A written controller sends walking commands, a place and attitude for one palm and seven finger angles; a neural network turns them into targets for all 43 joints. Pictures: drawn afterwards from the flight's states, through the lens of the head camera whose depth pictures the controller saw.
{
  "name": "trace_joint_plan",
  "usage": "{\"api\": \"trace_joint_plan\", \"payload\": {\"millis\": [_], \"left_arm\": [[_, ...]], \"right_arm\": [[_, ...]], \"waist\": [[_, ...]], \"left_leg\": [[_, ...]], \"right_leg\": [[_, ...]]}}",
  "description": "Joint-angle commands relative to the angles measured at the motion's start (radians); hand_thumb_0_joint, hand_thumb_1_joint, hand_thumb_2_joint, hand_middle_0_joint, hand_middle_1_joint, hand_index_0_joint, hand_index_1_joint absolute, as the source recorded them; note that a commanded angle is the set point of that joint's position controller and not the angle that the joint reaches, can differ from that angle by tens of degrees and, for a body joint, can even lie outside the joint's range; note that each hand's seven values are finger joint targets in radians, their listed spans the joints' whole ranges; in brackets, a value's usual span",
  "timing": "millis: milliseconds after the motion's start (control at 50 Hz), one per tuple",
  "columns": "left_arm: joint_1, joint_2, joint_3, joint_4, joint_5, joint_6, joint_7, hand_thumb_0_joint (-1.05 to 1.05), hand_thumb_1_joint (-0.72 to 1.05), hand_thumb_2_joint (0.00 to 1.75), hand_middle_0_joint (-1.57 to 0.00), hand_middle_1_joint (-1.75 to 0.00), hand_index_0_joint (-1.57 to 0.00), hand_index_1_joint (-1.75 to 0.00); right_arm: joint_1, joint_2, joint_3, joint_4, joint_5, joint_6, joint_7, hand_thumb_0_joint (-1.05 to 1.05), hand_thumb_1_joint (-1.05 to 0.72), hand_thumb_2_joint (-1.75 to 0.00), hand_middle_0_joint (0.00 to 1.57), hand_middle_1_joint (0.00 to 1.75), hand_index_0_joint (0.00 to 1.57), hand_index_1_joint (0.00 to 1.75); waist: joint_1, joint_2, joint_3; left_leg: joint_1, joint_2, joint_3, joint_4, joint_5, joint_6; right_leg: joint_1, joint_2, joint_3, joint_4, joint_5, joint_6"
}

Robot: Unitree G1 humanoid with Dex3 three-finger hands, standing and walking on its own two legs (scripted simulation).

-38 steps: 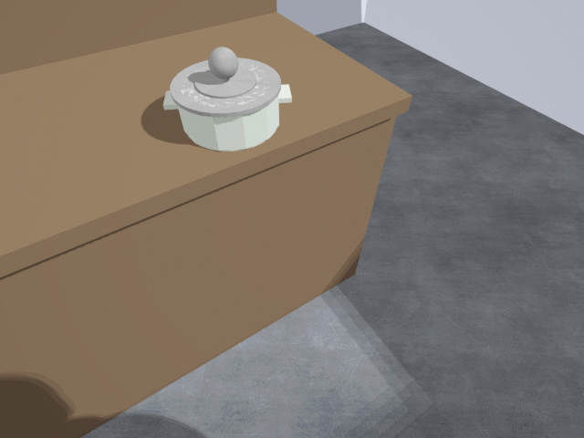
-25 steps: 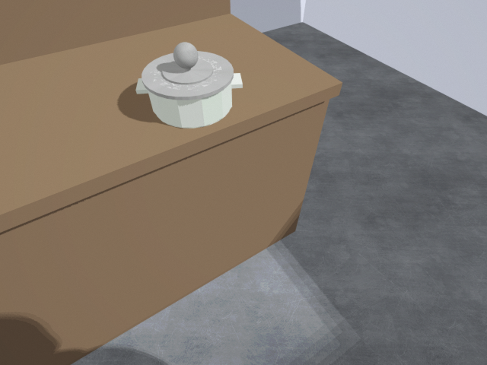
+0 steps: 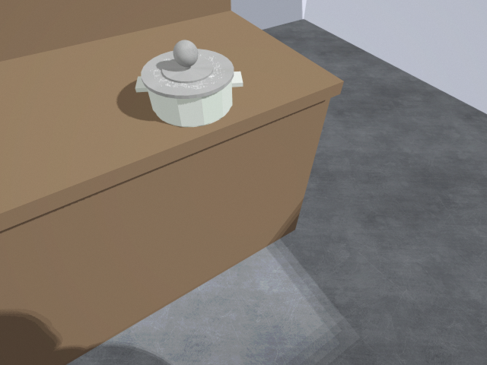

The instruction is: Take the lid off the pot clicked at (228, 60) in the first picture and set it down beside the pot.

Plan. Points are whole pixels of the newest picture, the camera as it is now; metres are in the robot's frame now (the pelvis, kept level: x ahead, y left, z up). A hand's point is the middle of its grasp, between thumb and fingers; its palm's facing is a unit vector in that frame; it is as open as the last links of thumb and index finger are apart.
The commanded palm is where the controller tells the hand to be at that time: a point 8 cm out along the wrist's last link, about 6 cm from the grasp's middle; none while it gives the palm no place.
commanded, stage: walk to a spot facing it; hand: left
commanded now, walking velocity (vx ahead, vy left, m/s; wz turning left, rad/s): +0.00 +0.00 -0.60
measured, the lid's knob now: (185, 53) +0.69 +0.17 +0.17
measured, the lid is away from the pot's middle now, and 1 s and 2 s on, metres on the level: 0.00 0.00 0.00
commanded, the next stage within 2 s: none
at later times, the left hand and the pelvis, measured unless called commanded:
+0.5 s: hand out of the picture +0.05 +0.15 -0.16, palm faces -0.15 -0.95 -0.29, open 7.4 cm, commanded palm none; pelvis +0.00 -0.05 +0.00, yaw -14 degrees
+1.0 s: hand (180, 325) +0.22 +0.14 -0.17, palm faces -0.45 -0.84 -0.30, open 7.4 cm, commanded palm none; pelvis +0.05 -0.03 -0.01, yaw -32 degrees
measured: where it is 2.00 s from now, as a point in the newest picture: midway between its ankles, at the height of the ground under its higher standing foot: outside the picture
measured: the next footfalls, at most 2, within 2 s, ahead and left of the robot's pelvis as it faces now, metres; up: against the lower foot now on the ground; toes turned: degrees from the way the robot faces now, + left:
left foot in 0.92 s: +0.13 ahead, +0.07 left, +0.00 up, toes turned -35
right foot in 1.28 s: +0.02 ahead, -0.21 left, +0.00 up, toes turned -47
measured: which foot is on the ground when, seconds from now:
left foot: down 0.00-0.30, up 0.32-0.90, down 0.92-1.00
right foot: down 0.00-0.92, up 0.94-1.00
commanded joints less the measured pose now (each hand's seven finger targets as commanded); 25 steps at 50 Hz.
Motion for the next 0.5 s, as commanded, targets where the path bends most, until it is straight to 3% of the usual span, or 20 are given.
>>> {"api": "trace_joint_plan", "payload": {"millis": [0,80,140,180,220,240,260,280,300,320,340,360,400,420,480], "left_arm": [[0.061,0.117,0.03,-0.026,0.0,-0.004,0.004,0.0,0.9,0.9,-0.2,-0.3,-0.2,-0.3],[0.031,0.13,0.055,-0.073,0.002,0.02,-0.008,0.0,0.9,0.9,-0.2,-0.3,-0.2,-0.3],[0.009,0.118,0.069,-0.116,0.003,0.032,-0.02,0.0,0.9,0.9,-0.2,-0.3,-0.2,-0.3],[0.0,0.103,0.074,-0.141,0.004,0.038,-0.029,0.0,0.9,0.9,-0.2,-0.3,-0.2,-0.3],[0.009,0.102,0.08,-0.161,0.005,0.041,-0.038,0.0,0.9,0.9,-0.2,-0.3,-0.2,-0.3],[0.054,0.101,0.084,-0.155,0.006,0.039,-0.043,0.0,0.9,0.9,-0.2,-0.3,-0.2,-0.3],[0.12,0.121,0.092,-0.14,0.01,0.033,-0.045,0.0,0.9,0.9,-0.2,-0.3,-0.2,-0.3],[0.173,0.222,0.109,-0.13,0.02,0.019,-0.033,0.0,0.9,0.9,-0.2,-0.3,-0.2,-0.3],[0.215,0.255,0.114,-0.124,0.0,0.015,-0.02,0.0,0.9,0.9,-0.2,-0.3,-0.2,-0.3],[0.199,0.23,0.106,-0.129,-0.005,0.018,-0.008,0.0,0.9,0.9,-0.2,-0.3,-0.2,-0.3],[0.139,0.216,0.101,-0.146,-0.005,0.019,-0.007,0.0,0.9,0.9,-0.2,-0.3,-0.2,-0.3],[0.095,0.202,0.096,-0.172,-0.005,0.016,-0.009,0.0,0.9,0.9,-0.2,-0.3,-0.2,-0.3],[0.066,0.211,0.096,-0.2,-0.003,0.008,-0.011,0.0,0.9,0.9,-0.2,-0.3,-0.2,-0.3],[0.063,0.217,0.098,-0.209,-0.002,0.008,-0.011,0.0,0.9,0.9,-0.2,-0.3,-0.2,-0.3],[0.092,0.225,0.104,-0.216,-0.003,0.009,-0.012,0.0,0.9,0.9,-0.2,-0.3,-0.2,-0.3]], "right_arm": [[0.073,-0.107,-0.021,-0.017,-0.007,-0.007,-0.007,0.0,-0.9,-0.9,0.2,0.3,0.2,0.3],[0.081,-0.145,-0.047,-0.056,-0.012,0.008,-0.014,0.0,-0.9,-0.9,0.2,0.3,0.2,0.3],[0.08,-0.185,-0.069,-0.097,-0.016,0.012,-0.016,0.0,-0.9,-0.9,0.2,0.3,0.2,0.3],[0.058,-0.196,-0.079,-0.127,-0.021,0.011,-0.012,0.0,-0.9,-0.9,0.2,0.3,0.2,0.3],[0.024,-0.202,-0.083,-0.157,-0.024,0.011,-0.008,0.0,-0.9,-0.9,0.2,0.3,0.2,0.3],[-0.013,-0.213,-0.085,-0.173,-0.025,0.012,-0.007,0.0,-0.9,-0.9,0.2,0.3,0.2,0.3],[-0.043,-0.212,-0.087,-0.189,-0.023,0.014,-0.005,0.0,-0.9,-0.9,0.2,0.3,0.2,0.3],[-0.04,-0.157,-0.081,-0.218,-0.012,0.016,-0.002,0.0,-0.9,-0.9,0.2,0.3,0.2,0.3],[-0.107,-0.149,-0.074,-0.252,-0.013,0.025,-0.001,0.0,-0.9,-0.9,0.2,0.3,0.2,0.3],[-0.125,-0.149,-0.071,-0.255,-0.011,0.03,-0.004,0.0,-0.9,-0.9,0.2,0.3,0.2,0.3],[-0.128,-0.147,-0.072,-0.253,-0.011,0.028,-0.001,0.0,-0.9,-0.9,0.2,0.3,0.2,0.3],[-0.127,-0.147,-0.073,-0.253,-0.014,0.027,0.004,0.0,-0.9,-0.9,0.2,0.3,0.2,0.3],[-0.13,-0.145,-0.073,-0.26,-0.016,0.033,0.01,0.0,-0.9,-0.9,0.2,0.3,0.2,0.3],[-0.121,-0.139,-0.073,-0.259,-0.015,0.035,0.013,0.0,-0.9,-0.9,0.2,0.3,0.2,0.3],[-0.178,-0.155,-0.074,-0.294,-0.011,0.042,0.008,0.0,-0.9,-0.9,0.2,0.3,0.2,0.3]], "waist": [[-0.002,0.018,0.033],[-0.01,0.049,0.027],[-0.01,0.134,0.034],[-0.006,0.176,0.059],[0.011,0.157,0.05],[0.042,0.133,0.036],[0.08,0.044,0.023],[0.087,-0.27,-0.015],[0.111,-0.349,0.0],[0.093,-0.235,0.002],[0.06,-0.151,0.026],[0.043,-0.088,0.013],[0.029,-0.051,-0.033],[0.028,-0.06,-0.057],[0.043,-0.082,-0.05]], "left_leg": [[0.024,0.081,-0.03,-0.023,0.284,0.053],[0.044,0.131,-0.028,-0.001,0.265,0.069],[0.053,0.225,-0.105,-0.054,0.236,0.126],[0.006,0.299,-0.134,-0.096,0.246,0.18],[-0.04,0.321,-0.09,-0.07,0.279,0.187],[-0.078,0.296,-0.038,-0.003,0.271,0.158],[-0.137,0.22,0.034,0.154,0.22,0.105],[-0.322,0.065,0.158,0.412,-0.037,0.028],[-0.416,-0.003,0.072,0.604,-0.306,0.005],[-0.441,0.021,-0.007,0.689,-0.282,0.01],[-0.462,0.038,-0.035,0.732,-0.23,0.007],[-0.445,0.044,-0.038,0.737,-0.18,-0.001],[-0.417,0.034,-0.033,0.705,-0.123,-0.016],[-0.409,0.029,-0.028,0.678,-0.099,-0.02],[-0.441,0.016,-0.037,0.646,-0.081,-0.032]], "right_leg": [[-0.082,-0.099,0.093,-0.054,0.336,-0.014],[-0.173,-0.057,0.105,0.043,0.252,-0.025],[-0.267,-0.001,0.063,0.176,0.071,-0.011],[-0.302,-0.003,0.022,0.314,-0.125,0.001],[-0.254,-0.035,0.003,0.318,-0.155,0.003],[-0.182,-0.042,0.001,0.234,-0.086,0.0],[-0.088,-0.042,0.043,0.076,0.066,-0.01],[0.05,-0.225,0.347,-0.069,0.334,-0.067],[0.058,-0.305,0.507,-0.145,0.606,-0.11],[0.059,-0.308,0.506,-0.133,0.664,-0.141],[0.053,-0.284,0.469,-0.094,0.661,-0.177],[0.035,-0.257,0.431,-0.081,0.635,-0.195],[0.037,-0.228,0.394,-0.09,0.611,-0.191],[0.066,-0.206,0.369,-0.085,0.616,-0.174],[0.1,-0.194,0.398,-0.087,0.675,-0.155]]}}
